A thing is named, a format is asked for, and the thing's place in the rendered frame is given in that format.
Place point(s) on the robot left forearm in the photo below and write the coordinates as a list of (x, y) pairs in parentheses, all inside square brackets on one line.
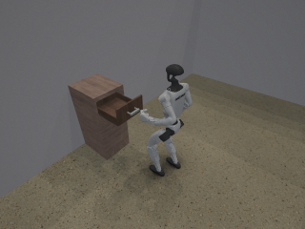
[(160, 121)]

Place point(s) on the cabinet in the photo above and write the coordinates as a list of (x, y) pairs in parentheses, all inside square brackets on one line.
[(99, 133)]

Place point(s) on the humanoid robot head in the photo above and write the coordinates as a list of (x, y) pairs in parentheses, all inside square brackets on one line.
[(174, 70)]

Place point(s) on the handle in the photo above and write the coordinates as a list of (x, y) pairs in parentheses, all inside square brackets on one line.
[(134, 112)]

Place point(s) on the left robot upper arm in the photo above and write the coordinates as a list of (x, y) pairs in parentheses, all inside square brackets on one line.
[(165, 100)]

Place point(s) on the robot left hand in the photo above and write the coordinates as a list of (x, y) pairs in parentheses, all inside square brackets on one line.
[(144, 116)]

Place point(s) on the robot left thigh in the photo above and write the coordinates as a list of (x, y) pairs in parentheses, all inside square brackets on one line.
[(156, 137)]

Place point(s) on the right robot upper arm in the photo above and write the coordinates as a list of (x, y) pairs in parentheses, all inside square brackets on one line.
[(188, 99)]

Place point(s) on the drawer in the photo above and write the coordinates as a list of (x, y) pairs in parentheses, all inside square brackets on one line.
[(115, 107)]

